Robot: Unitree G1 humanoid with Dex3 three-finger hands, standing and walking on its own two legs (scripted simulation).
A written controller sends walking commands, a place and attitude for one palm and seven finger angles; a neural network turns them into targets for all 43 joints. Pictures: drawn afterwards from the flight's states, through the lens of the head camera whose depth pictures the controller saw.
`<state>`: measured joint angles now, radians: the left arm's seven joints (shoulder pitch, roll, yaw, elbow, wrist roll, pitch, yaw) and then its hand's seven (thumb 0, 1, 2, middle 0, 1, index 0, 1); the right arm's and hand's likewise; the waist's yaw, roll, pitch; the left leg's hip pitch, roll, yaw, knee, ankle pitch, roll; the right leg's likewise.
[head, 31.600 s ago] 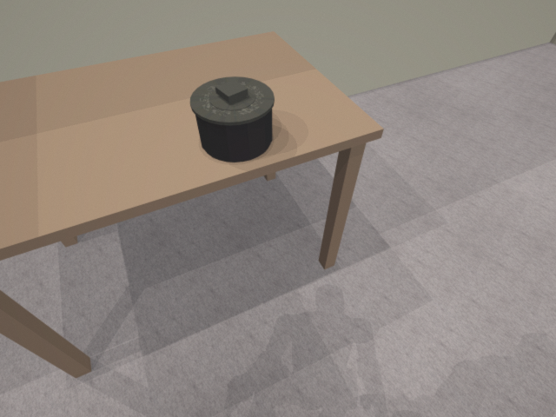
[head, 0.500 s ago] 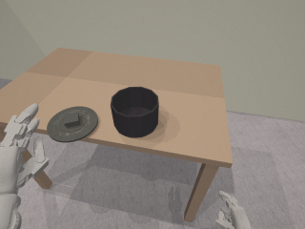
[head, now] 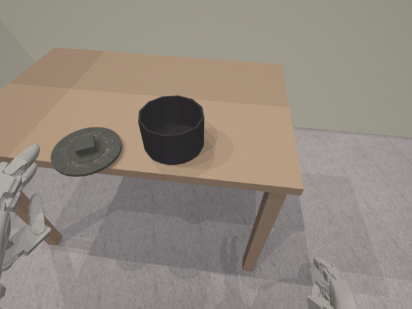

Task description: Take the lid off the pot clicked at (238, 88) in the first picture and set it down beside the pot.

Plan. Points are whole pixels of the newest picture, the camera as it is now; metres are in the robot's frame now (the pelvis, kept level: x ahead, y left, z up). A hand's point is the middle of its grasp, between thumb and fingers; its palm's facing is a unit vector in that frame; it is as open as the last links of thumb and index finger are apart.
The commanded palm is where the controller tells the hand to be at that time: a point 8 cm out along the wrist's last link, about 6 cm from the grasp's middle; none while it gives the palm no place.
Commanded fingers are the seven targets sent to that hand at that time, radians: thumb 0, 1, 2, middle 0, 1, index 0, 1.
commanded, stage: step back with the hand held close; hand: left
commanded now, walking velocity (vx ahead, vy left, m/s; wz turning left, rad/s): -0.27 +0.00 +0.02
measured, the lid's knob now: (85, 144) +0.52 +0.38 -0.02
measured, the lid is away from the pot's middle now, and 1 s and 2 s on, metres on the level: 0.25 0.25 0.25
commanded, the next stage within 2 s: stop stepping back and stand still in 0.98 s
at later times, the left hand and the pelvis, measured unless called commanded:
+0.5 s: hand (9, 273) +0.13 +0.24 +0.17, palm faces +0.38 -0.78 -0.50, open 7.4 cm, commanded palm +0.07 +0.28 +0.18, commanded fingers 0.00 0.90 0.90 -0.20 -0.30 -0.20 -0.30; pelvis -0.06 +0.00 -0.01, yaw +0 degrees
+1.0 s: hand out of the picture +0.08 +0.24 +0.17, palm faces +0.31 -0.89 -0.34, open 7.4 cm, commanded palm +0.01 +0.29 +0.18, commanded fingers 0.00 0.90 0.90 -0.20 -0.30 -0.20 -0.30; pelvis -0.13 +0.02 +0.00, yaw -2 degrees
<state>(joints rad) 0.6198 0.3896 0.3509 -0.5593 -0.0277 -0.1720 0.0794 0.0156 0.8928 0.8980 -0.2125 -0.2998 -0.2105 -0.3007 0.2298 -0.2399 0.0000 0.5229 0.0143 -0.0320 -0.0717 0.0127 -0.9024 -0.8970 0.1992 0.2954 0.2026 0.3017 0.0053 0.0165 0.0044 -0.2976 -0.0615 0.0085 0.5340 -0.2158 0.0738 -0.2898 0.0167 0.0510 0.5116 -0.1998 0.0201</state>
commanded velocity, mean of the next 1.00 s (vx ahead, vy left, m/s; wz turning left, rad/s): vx -0.37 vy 0.00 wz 0.03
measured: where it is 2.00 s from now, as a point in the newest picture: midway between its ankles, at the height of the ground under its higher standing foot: outside the picture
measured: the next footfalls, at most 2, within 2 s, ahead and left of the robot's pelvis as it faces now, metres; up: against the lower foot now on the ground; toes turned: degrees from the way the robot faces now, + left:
right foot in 0.48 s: -0.09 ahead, -0.11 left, +0.00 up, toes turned -4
left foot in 1.02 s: -0.10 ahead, +0.15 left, +0.00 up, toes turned -1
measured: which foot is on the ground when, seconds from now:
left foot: down 0.00-0.80, up 0.82-1.00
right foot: down 0.00-0.28, up 0.30-0.46, down 0.48-1.00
